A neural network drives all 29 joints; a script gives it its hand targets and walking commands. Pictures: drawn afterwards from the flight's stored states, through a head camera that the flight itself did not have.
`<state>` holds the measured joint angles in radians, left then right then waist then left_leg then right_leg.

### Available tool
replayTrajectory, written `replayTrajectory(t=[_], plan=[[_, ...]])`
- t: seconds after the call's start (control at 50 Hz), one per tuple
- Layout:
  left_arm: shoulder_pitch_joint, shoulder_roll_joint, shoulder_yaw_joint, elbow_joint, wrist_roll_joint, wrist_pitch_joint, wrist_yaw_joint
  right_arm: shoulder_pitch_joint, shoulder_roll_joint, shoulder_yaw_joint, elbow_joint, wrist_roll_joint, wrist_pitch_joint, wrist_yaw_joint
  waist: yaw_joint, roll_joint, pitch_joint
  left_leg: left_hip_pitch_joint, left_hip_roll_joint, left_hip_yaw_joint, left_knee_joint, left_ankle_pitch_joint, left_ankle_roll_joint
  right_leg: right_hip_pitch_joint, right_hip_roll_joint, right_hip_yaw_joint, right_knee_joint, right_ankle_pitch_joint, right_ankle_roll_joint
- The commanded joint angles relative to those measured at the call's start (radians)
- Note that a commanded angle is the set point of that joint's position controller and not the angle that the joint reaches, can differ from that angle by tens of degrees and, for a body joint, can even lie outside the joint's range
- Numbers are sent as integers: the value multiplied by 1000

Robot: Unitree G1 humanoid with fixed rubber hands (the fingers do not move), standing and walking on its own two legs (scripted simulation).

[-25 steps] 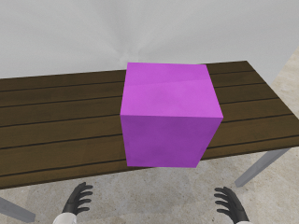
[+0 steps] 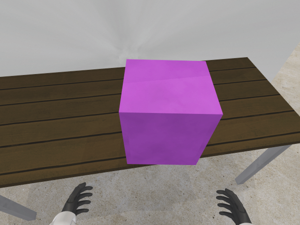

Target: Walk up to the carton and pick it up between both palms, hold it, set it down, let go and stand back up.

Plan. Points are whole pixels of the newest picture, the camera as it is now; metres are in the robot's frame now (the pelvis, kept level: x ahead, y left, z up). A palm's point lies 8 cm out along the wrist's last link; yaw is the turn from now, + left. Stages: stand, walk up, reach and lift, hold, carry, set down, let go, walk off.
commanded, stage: let go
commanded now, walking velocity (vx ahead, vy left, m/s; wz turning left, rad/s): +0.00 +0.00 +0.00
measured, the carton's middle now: (163, 116) +0.44 -0.02 +0.00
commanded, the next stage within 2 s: stand in 0.14 s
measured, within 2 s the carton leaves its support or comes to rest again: neither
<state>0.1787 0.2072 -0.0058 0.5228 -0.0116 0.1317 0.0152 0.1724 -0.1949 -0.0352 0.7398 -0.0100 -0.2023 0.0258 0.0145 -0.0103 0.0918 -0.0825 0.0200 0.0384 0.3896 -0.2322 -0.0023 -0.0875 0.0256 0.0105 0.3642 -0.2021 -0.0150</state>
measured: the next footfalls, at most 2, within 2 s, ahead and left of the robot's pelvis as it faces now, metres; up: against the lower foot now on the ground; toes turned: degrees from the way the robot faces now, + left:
none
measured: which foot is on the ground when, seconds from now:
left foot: down 0.00-1.00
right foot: down 0.00-1.00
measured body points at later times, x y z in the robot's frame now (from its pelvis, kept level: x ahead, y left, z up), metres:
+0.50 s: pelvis +0.00 +0.01 +0.00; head +0.00 +0.02 +0.45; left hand +0.08 +0.26 -0.13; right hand +0.08 -0.24 -0.13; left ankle -0.01 +0.12 -0.75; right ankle +0.00 -0.11 -0.75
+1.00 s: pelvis -0.01 +0.03 +0.00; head -0.01 +0.03 +0.45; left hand -0.02 +0.26 -0.16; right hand +0.02 -0.21 -0.15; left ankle -0.01 +0.12 -0.75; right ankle +0.00 -0.11 -0.75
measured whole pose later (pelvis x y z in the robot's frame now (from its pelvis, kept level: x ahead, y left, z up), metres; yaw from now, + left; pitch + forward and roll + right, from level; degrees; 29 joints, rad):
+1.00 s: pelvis -0.01 +0.03 +0.00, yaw +4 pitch -1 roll +0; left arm 0.34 0.19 0.03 1.03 0.02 -0.01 0.02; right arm 0.37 -0.18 -0.02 0.95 -0.02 -0.01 -0.02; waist 0.01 -0.01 -0.01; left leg -0.18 -0.04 -0.01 0.41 -0.21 0.04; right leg -0.16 -0.04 -0.03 0.38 -0.20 0.03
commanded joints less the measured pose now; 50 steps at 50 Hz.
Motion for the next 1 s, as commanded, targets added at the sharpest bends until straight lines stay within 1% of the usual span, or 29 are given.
replayTrajectory(t=[0.0, 0.12, 0.14, 0.16, 0.18, 0.2, 0.24, 0.28, 0.36, 0.66, 0.82, 0.98], plan=[[-71, 92, 32, -125, 2, -28, 4, -55, -106, -33, -104, 3, -32, -4, 0, 10, -104, 17, -9, 36, -34, 187, -31, 0, -14, -18, -44, 152, -14], [-72, 94, 31, -134, 2, -27, 6, -50, -108, -38, -112, 3, -29, -3, 0, 11, -105, 10, -9, 37, -31, 177, -31, -4, -14, -17, -38, 146, -14], [40, 168, 82, -26, 104, -96, -6, 52, -139, -44, -48, -26, 107, -14, 14, 49, -92, -105, 101, -82, 17, 329, -4, -29, -102, 39, 10, 192, 16], [61, 173, 84, -5, 92, -122, -15, 79, -146, -43, -58, -36, 166, -15, -2, 29, -85, -148, 97, -87, 17, 202, 6, -27, -105, 49, -4, 112, 24], [49, 153, 82, -3, 82, -138, -22, 66, -148, -43, -76, -34, 188, -13, -1, 10, -113, -128, 96, -87, 31, 212, 9, -32, -112, 58, 6, 184, 24], [40, 132, 75, 7, 70, -148, -28, 58, -142, -42, -85, -30, 196, -9, 0, -1, -154, -112, 90, -82, 43, 205, 6, -44, -109, 57, 19, 219, 19], [14, 106, 66, 23, 61, -152, -31, 70, -133, -39, -79, -24, 195, -2, -11, -7, -179, -138, 71, -83, 37, 120, 1, -38, -107, 54, 15, 174, 9], [23, 110, 67, 46, 57, -153, -30, 62, -126, -37, -75, -27, 191, 2, -1, 0, -162, -147, 69, -96, 30, 102, 4, -70, -108, 58, 3, 132, 7], [48, 120, 69, 100, 51, -161, -24, 102, -129, -37, -49, -29, 184, -1, -3, 10, -133, -169, 69, -121, 12, 103, 13, -85, -110, 62, -13, 86, 2], [159, 109, 68, 313, 39, -166, -3, 224, -122, -28, 72, -20, 175, -33, -5, 26, -72, -180, 61, -167, -53, 69, 40, -81, -113, 43, -27, 55, 1], [190, 87, 62, 418, 34, -160, 5, 246, -106, -20, 135, -15, 176, -45, -6, 25, -50, -167, 58, -179, -75, 67, 51, -79, -116, 31, -29, 60, 7], [209, 62, 50, 507, 31, -151, 11, 256, -82, -8, 199, -11, 180, -52, -8, 20, -26, -171, 53, -188, -98, 31, 56, -73, -117, 20, -25, 50, 14]])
